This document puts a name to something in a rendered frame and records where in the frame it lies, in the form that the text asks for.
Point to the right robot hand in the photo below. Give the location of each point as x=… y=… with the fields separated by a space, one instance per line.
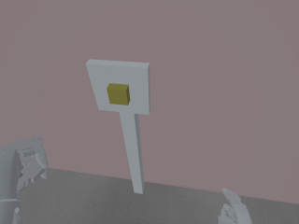
x=237 y=214

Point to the left robot hand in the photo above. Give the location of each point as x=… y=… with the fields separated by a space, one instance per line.
x=28 y=152

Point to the button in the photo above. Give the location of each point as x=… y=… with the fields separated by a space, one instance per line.
x=118 y=94

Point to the panel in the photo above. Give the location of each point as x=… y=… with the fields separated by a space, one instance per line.
x=137 y=76

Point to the robot left forearm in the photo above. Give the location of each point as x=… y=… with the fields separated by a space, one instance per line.
x=9 y=210

